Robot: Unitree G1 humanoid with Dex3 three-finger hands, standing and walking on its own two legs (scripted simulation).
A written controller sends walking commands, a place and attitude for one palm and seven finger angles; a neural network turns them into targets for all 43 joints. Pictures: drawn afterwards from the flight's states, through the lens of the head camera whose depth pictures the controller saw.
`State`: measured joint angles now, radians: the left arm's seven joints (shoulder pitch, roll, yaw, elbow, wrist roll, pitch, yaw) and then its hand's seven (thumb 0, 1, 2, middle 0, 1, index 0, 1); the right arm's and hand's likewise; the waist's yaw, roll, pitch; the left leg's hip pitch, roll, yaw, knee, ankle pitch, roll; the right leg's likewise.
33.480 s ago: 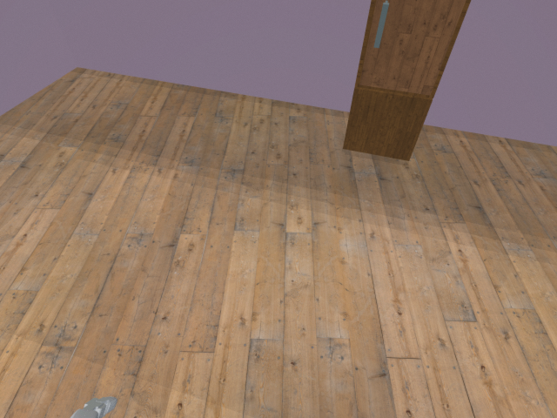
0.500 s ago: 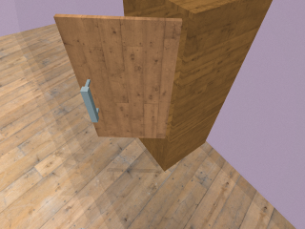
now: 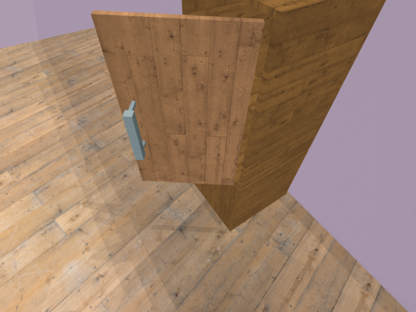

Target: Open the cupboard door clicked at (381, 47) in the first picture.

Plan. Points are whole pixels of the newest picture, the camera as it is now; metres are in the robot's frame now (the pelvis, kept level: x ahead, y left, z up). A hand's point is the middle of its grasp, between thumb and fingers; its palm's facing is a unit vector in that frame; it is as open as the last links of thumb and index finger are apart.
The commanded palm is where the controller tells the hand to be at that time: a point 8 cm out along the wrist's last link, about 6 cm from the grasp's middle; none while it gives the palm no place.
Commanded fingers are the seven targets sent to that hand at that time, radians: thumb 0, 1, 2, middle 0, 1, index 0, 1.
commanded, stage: come to a stop and stand still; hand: left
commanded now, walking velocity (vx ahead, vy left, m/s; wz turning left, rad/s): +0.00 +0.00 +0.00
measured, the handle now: (136, 131) +0.56 +0.24 -0.04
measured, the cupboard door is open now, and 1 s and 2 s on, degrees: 53 53 53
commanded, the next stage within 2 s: look again from close up in 1.28 s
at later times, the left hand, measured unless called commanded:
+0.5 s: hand out of the picture -0.01 +0.15 -0.15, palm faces +0.02 -0.98 -0.22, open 7.3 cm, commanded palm none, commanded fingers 0.00 0.90 0.90 -0.20 -0.30 -0.20 -0.30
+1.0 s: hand out of the picture +0.01 +0.12 -0.15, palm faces +0.04 -0.97 -0.22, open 7.3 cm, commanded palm none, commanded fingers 0.00 0.90 0.90 -0.20 -0.30 -0.20 -0.30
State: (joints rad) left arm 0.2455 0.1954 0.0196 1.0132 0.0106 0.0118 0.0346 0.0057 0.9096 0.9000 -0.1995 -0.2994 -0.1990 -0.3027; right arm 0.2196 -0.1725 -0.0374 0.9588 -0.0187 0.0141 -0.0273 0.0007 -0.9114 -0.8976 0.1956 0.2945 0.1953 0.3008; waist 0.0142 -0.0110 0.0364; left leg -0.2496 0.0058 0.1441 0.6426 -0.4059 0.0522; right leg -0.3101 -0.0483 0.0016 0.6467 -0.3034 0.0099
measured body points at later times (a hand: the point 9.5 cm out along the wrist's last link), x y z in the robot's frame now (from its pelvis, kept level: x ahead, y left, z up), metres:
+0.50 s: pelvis -0.02 -0.03 +0.01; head -0.01 -0.05 +0.46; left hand -0.01 +0.20 -0.13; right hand -0.02 -0.26 -0.15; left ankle -0.04 +0.08 -0.72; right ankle -0.01 -0.15 -0.72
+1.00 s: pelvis +0.01 -0.05 +0.02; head +0.02 -0.07 +0.46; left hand +0.01 +0.18 -0.14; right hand +0.00 -0.26 -0.15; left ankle -0.04 +0.08 -0.72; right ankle -0.01 -0.15 -0.72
